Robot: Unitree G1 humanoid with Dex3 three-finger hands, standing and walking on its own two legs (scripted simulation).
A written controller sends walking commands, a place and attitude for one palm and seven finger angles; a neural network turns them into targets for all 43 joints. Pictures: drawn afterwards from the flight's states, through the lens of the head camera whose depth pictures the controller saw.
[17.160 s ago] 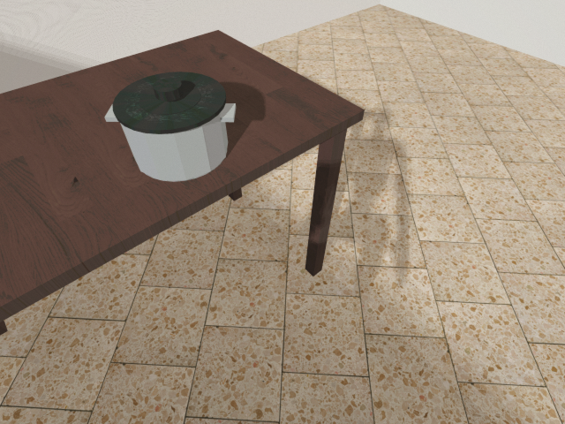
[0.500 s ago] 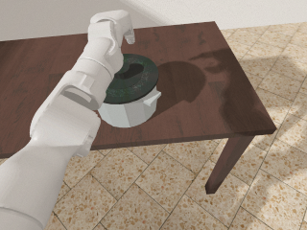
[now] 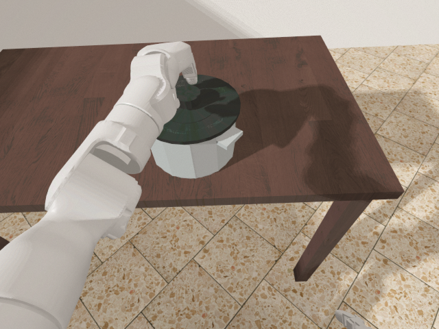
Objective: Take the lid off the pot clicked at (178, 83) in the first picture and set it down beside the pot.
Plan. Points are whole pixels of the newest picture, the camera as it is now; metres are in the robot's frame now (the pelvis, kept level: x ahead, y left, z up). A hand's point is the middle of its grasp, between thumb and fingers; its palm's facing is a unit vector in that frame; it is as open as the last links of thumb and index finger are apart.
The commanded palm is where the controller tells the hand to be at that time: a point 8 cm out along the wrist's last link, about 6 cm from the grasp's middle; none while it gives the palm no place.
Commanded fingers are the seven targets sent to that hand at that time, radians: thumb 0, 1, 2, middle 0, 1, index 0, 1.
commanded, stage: lower the open fingers around the knob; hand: left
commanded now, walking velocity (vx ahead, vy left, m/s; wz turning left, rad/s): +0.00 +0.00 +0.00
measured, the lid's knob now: (187, 96) +0.52 +0.04 +0.14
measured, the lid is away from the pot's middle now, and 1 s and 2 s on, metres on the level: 0.00 0.00 0.01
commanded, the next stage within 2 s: close the fingers and squeeze the knob in 0.54 s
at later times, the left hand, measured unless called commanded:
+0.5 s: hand (181, 95) +0.49 +0.05 +0.17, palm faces -0.32 -0.07 -0.94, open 9.8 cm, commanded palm +0.48 +0.06 +0.22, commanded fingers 0.00 -0.34 1.68 -0.90 -0.08 -0.90 -0.08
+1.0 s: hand (181, 97) +0.49 +0.05 +0.17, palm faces -0.33 -0.06 -0.94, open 9.4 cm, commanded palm +0.48 +0.06 +0.22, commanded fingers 0.00 0.04 1.08 -0.62 -0.84 -0.62 -0.84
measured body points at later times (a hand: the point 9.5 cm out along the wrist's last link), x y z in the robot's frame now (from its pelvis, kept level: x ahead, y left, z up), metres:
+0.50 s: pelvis +0.00 +0.01 +0.00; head +0.04 -0.01 +0.45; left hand +0.50 +0.05 +0.22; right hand +0.04 -0.24 -0.15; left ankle +0.00 +0.08 -0.74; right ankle -0.04 -0.10 -0.74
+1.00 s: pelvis +0.00 +0.00 +0.00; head +0.04 -0.02 +0.45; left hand +0.50 +0.05 +0.22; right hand +0.07 -0.26 -0.14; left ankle +0.00 +0.08 -0.74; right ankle -0.04 -0.10 -0.74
